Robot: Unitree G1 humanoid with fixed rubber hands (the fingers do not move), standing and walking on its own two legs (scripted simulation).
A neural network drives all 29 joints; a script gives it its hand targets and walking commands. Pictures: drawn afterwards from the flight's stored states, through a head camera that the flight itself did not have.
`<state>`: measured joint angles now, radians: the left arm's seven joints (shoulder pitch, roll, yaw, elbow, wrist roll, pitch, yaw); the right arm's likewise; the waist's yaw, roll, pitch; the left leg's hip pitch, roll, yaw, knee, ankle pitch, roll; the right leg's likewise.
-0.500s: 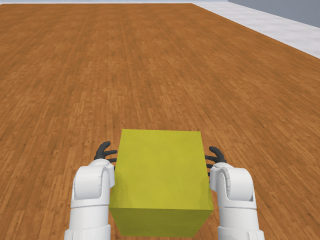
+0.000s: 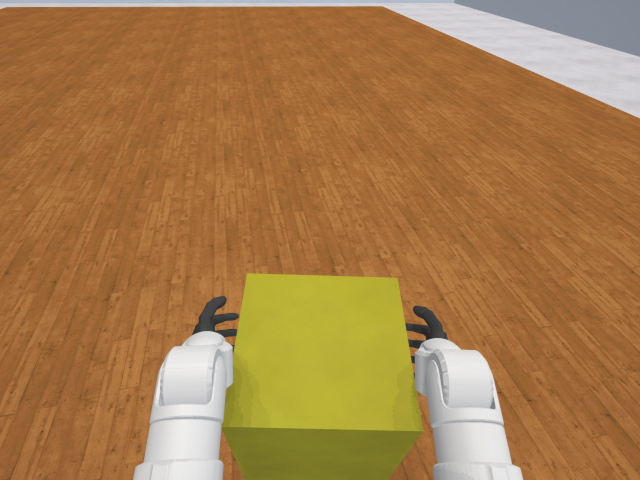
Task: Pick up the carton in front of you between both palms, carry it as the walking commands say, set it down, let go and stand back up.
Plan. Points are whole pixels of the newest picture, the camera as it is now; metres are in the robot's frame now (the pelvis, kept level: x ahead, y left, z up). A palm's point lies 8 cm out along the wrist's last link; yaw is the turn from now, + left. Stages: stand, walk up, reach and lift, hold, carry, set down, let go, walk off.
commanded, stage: carry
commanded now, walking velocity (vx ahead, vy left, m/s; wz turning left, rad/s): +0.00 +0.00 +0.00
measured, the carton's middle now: (318, 383) +0.30 +0.00 -0.03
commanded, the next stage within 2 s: hold in 0.88 s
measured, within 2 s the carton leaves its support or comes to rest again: neither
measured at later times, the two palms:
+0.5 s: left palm (207, 364) +0.28 +0.15 +0.04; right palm (435, 369) +0.28 -0.15 +0.04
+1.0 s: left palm (212, 363) +0.28 +0.14 +0.05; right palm (445, 371) +0.27 -0.16 +0.04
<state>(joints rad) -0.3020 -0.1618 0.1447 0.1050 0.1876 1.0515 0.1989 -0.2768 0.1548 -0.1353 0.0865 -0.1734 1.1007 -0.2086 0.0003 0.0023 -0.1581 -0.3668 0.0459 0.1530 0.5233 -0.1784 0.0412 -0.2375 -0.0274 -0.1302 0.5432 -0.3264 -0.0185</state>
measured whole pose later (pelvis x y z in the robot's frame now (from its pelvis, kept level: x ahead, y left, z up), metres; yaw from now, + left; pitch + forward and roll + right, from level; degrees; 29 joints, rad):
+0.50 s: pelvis -0.02 +0.00 +0.00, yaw +0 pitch +1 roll +0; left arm -0.31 -0.16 0.25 0.32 0.31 0.66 0.02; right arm -0.29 0.16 -0.23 0.33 -0.30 0.69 -0.03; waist 0.00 0.00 -0.12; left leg -0.39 0.05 0.15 0.51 -0.14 0.04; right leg -0.27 -0.02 -0.13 0.55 -0.30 -0.03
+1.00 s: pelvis -0.01 -0.01 +0.01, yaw -2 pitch -4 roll +0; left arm -0.27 -0.15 0.21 0.22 0.28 0.72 0.02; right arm -0.27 0.15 -0.20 0.27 -0.27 0.70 -0.03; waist 0.02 -0.02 0.00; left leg -0.23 0.01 0.05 0.44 -0.13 0.01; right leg -0.12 0.01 -0.06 0.47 -0.28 -0.04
